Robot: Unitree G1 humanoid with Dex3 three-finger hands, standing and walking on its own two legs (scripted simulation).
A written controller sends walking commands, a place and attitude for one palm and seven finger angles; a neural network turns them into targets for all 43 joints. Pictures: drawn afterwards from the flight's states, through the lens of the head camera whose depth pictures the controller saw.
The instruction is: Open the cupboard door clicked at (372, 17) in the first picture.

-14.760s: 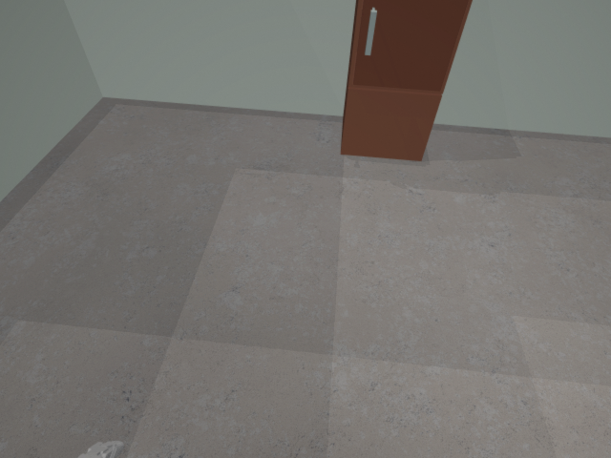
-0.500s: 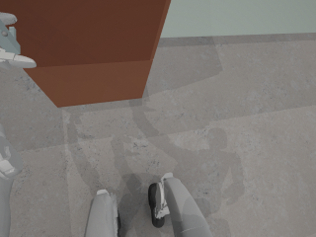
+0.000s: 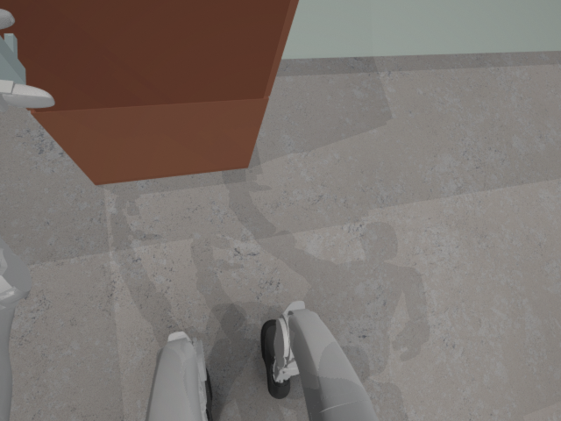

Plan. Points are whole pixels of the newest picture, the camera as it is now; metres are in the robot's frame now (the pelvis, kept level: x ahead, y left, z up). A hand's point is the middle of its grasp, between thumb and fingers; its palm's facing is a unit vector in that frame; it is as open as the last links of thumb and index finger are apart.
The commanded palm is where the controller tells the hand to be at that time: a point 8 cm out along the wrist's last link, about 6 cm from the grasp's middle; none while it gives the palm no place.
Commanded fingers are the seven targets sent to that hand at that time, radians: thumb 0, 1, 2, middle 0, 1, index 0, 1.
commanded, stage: close the thumb around the handle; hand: left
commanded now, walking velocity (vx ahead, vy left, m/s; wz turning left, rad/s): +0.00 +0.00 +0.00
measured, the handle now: out of the picture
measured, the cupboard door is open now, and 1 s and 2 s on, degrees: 0 3 48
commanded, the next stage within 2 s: pull the door open along its arc in 0.62 s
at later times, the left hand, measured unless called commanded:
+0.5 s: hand out of the picture +0.56 +0.25 +0.05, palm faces +0.08 -1.00 -0.04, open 6.2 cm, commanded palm +0.54 +0.27 +0.04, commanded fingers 0.00 0.90 0.90 -0.40 -1.35 -0.40 -1.35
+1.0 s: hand (1, 64) +0.54 +0.25 +0.05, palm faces +0.07 -1.00 -0.02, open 5.9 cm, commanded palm +0.49 +0.27 +0.04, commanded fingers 0.00 0.90 0.90 -0.40 -1.35 -0.40 -1.35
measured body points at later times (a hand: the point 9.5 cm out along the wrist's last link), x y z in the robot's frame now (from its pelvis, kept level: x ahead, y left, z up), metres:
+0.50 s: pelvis +0.01 +0.00 +0.01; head +0.21 +0.05 +0.41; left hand +0.55 +0.30 +0.05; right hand +0.00 -0.26 -0.09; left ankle -0.01 +0.09 -0.60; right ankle +0.07 -0.13 -0.60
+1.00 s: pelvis +0.01 +0.00 +0.01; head +0.21 +0.04 +0.41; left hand +0.53 +0.30 +0.05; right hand +0.02 -0.26 -0.09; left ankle -0.01 +0.09 -0.60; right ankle +0.07 -0.13 -0.60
